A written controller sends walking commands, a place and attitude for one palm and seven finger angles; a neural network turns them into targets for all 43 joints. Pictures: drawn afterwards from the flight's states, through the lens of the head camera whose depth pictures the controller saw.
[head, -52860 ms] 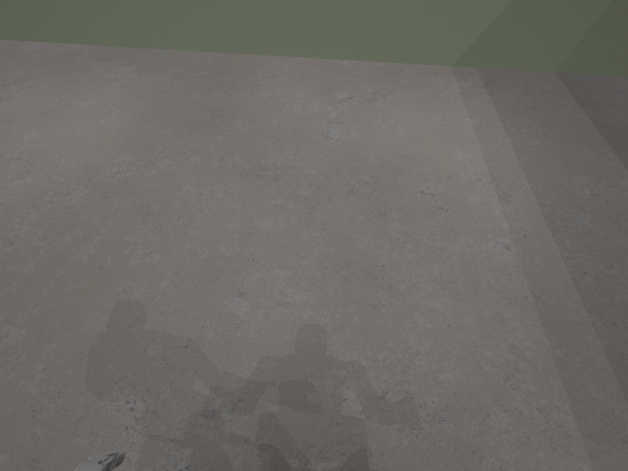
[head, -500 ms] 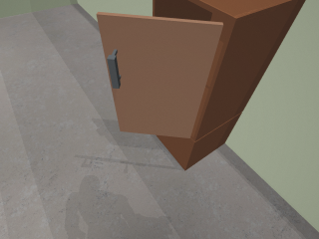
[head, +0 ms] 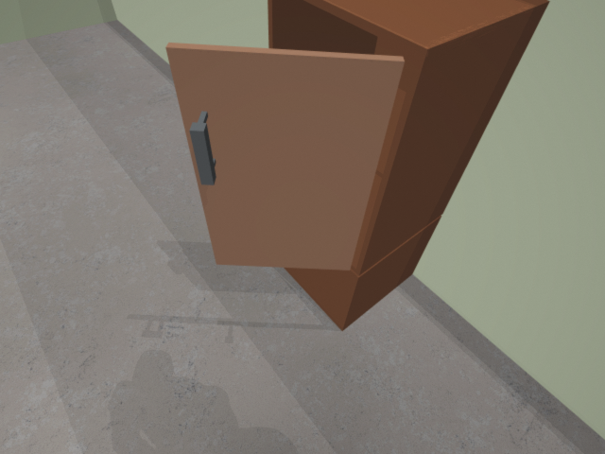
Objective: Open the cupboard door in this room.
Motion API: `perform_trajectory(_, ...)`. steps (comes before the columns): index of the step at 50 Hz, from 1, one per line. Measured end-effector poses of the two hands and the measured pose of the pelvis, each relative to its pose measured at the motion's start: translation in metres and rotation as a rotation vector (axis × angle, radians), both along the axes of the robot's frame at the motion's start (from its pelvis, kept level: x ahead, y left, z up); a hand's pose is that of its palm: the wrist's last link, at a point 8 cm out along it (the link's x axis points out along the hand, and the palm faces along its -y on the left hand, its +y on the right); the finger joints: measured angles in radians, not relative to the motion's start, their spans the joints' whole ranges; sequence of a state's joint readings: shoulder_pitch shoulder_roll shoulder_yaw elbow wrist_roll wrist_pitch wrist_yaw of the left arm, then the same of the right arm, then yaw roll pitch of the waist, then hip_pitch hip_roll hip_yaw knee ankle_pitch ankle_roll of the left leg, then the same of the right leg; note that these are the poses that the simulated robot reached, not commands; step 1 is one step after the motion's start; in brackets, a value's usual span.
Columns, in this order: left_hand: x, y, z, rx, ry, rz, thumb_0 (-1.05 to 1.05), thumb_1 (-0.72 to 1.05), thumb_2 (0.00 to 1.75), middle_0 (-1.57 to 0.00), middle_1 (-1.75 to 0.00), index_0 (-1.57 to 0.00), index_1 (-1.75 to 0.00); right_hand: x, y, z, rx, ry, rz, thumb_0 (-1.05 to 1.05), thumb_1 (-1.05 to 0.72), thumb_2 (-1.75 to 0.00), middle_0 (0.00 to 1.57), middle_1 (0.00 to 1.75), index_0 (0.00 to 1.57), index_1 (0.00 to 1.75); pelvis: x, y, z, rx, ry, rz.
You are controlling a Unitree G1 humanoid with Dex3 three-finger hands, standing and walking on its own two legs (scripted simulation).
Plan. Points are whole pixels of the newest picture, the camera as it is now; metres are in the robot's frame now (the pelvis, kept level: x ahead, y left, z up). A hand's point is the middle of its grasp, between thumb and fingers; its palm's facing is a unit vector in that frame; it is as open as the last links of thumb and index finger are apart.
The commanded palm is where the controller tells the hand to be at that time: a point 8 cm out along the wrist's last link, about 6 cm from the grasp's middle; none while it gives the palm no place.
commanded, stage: look again from close up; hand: left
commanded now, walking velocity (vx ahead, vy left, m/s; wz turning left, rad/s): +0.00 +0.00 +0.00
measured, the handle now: (206, 148) +0.60 +0.22 +0.04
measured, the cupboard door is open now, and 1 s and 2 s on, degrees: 49 49 49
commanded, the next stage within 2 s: shuffle to correct the standing spot in 0.58 s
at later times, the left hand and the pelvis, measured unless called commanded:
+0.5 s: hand out of the picture +0.07 +0.23 -0.15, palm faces +0.02 -0.94 -0.33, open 7.4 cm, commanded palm none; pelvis -0.04 -0.01 +0.00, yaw +1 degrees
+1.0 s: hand out of the picture -0.10 +0.17 -0.19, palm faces +0.05 -0.99 -0.14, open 7.4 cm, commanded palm none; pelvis -0.04 +0.00 -0.01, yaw +0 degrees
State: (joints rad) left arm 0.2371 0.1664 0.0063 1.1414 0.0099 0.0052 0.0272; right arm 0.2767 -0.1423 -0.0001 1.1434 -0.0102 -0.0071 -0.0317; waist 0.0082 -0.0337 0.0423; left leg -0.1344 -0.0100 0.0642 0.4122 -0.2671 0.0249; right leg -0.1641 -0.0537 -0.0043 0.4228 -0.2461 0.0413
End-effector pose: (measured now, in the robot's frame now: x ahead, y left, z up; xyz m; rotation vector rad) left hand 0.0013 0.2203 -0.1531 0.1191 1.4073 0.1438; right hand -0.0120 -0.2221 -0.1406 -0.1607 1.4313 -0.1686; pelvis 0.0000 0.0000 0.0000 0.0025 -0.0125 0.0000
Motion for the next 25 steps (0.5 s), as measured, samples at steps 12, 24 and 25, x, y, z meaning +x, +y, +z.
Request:
perform_trajectory(12,0.039,0.035,0.014,0.122,-0.167,-0.062,0.01,0.91,0.9,-0.2,-0.3,-0.2,-0.3,0.021,-0.034,-0.002,-0.051,-0.138,-0.006,0.01,-0.91,-0.9,0.2,0.3,0.2,0.3,-0.006,-0.007,-0.01,-0.005,-0.005,0.014)
perform_trajectory(24,0.055,0.051,0.041,0.178,-0.339,-0.098,0.01,0.91,0.9,-0.2,-0.3,-0.2,-0.3,0.087,-0.076,0.034,-0.129,-0.398,0.106,0.01,-0.91,-0.9,0.2,0.3,0.2,0.3,-0.035,-0.013,-0.005,-0.004,-0.048,0.013)
perform_trajectory(25,0.053,0.051,0.042,0.176,-0.34,-0.1,0.01,0.91,0.9,-0.2,-0.3,-0.2,-0.3,0.088,-0.076,0.036,-0.129,-0.406,0.114,0.01,-0.91,-0.9,0.2,0.3,0.2,0.3,-0.037,-0.013,-0.004,-0.003,-0.048,0.014)
